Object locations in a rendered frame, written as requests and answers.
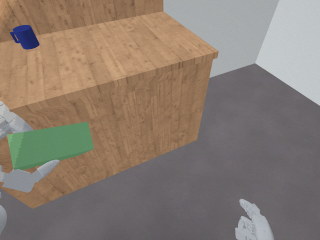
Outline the table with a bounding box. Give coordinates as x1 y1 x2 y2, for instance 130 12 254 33
0 0 219 209

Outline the left robot hand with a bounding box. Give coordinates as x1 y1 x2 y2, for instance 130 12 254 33
0 101 60 193

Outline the right robot hand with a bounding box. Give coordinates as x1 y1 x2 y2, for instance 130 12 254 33
235 199 275 240

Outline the sponge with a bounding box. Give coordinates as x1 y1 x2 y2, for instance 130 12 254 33
7 122 94 170

